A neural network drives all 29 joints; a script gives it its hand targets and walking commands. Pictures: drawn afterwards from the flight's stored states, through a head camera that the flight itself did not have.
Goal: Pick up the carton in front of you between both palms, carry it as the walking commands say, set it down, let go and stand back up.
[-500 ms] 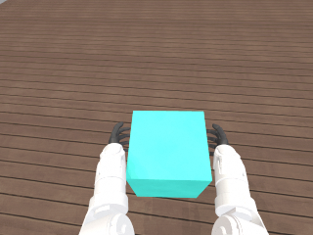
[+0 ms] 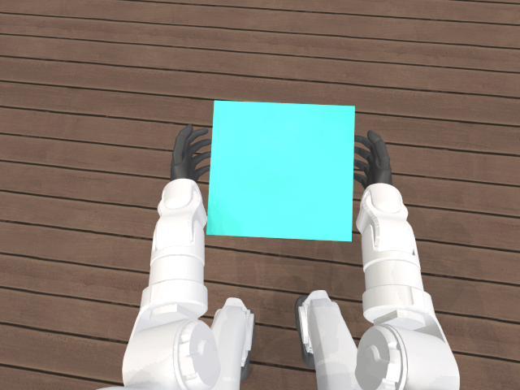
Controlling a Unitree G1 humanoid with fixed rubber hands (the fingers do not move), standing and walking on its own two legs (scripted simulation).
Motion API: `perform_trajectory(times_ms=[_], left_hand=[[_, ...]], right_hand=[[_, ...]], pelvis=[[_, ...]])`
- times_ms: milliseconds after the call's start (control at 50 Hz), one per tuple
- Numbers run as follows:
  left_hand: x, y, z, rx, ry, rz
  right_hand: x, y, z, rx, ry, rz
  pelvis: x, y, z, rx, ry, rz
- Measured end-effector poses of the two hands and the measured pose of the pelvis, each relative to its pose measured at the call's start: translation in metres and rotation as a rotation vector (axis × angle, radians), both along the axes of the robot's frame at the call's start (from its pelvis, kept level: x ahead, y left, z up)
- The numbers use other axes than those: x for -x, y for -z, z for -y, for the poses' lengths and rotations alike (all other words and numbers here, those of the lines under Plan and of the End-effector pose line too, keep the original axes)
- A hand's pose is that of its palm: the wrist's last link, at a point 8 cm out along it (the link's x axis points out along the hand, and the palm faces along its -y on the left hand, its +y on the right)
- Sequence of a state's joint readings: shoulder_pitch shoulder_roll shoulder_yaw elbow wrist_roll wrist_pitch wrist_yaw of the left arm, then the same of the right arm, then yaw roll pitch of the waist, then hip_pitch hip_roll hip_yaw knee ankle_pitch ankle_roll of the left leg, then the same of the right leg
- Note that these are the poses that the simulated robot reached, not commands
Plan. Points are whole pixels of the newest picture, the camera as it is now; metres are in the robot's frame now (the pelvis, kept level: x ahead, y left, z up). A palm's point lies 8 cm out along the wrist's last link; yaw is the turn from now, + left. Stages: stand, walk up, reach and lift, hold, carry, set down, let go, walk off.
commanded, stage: set down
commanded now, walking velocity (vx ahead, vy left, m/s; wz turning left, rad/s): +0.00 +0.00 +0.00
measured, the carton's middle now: (277, 180) +0.45 -0.01 -0.16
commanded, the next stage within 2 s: none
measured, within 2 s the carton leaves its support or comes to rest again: rests again in 1.24 s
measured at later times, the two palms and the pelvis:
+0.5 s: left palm (211, 182) +0.47 +0.12 -0.22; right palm (352, 186) +0.46 -0.17 -0.23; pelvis -0.02 +0.00 -0.13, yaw +1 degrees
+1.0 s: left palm (225, 184) +0.52 +0.12 -0.38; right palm (339, 189) +0.50 -0.18 -0.39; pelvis -0.04 +0.00 -0.23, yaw +2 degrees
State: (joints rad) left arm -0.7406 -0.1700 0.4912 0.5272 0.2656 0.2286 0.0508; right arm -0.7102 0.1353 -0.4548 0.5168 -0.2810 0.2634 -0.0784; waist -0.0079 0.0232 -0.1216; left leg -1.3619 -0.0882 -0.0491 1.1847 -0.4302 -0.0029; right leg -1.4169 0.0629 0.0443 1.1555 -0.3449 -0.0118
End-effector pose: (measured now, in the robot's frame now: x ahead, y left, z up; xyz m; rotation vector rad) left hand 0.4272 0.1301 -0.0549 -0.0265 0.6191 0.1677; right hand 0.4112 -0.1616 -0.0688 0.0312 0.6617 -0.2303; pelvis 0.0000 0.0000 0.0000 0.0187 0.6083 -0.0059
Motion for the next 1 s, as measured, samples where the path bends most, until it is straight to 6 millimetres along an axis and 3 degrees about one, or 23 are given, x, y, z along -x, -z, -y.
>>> perform_trajectory(times_ms=[420, 1000], left_hand=[[-0.039, 0.136, 0.006, -0.021, 0.026, -0.025], [-0.09, 0.324, 0.012, -0.039, 0.08, -0.082]], right_hand=[[-0.038, 0.135, 0.006, 0.035, -0.009, -0.034], [-0.085, 0.319, 0.016, 0.05, -0.045, -0.089]], pelvis=[[0.019, 0.109, -0.001, -0.007, -0.007, -0.172], [0.036, 0.235, -0.002, -0.009, -0.025, -0.149]])
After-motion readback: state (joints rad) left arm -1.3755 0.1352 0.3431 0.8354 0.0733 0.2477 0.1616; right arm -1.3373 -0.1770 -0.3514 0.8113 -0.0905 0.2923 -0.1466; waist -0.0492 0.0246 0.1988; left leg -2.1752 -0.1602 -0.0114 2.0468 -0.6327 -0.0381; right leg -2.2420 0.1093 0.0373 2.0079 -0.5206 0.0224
